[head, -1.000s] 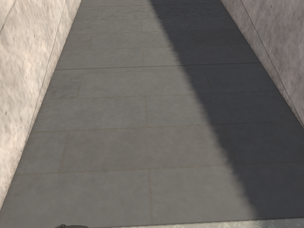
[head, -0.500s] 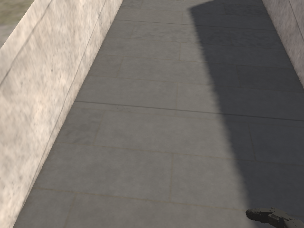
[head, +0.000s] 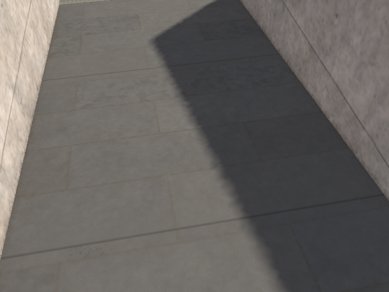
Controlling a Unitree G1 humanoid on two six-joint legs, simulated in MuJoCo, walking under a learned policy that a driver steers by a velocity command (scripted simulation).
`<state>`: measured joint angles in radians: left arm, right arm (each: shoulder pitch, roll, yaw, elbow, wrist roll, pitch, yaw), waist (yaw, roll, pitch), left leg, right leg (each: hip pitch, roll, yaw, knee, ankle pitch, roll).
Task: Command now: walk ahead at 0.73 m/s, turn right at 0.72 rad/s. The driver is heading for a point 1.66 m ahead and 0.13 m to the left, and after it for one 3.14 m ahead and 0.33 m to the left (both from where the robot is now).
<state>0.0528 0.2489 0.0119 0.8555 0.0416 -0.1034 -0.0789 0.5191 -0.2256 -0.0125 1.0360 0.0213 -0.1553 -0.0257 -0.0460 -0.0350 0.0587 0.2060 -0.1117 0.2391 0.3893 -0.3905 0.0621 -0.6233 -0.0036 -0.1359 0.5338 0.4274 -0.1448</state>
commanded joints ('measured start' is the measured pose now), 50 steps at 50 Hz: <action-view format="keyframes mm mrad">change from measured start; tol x64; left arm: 1 320 100 31 81 29 4 5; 50 53 123 69 -236 -29 78 107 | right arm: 1 -66 -183 -27 -69 0 10 -52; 50 -210 -172 -91 -481 -23 196 -12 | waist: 1 179 56 -69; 50 22 6 -72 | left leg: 1 -357 232 -19 444 1198 -124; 4 -1011 10 -204 1553 -371 -174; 20 -478 60 -205 72 664 -55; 23 31 475 -973 78 1578 323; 28 -593 233 -844 -118 266 163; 50 -876 9 -384 973 -4 -130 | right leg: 1 550 145 -78 18 0 -21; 5 1207 -320 735 62 671 -361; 7 960 -359 922 -155 -18 -412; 11 45 -87 409 -173 266 -178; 20 277 -17 149 318 -109 52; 24 -272 161 310 1258 -1112 181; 50 361 -219 442 -244 -223 -104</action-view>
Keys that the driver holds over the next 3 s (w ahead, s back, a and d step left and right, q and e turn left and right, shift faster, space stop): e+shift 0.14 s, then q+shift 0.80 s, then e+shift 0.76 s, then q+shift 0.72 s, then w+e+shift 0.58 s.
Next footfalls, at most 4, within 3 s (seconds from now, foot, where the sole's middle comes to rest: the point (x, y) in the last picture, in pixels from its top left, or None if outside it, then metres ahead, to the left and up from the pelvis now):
0.06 right None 0.25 -0.01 -0.81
0.42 left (164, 291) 0.50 0.11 -0.85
0.84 right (215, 281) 0.53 -0.07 -0.85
1.28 left None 0.43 0.15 -0.84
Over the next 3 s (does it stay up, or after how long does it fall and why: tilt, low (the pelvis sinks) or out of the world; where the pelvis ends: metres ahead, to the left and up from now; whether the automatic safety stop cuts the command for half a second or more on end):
stays up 0.86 -0.01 -0.16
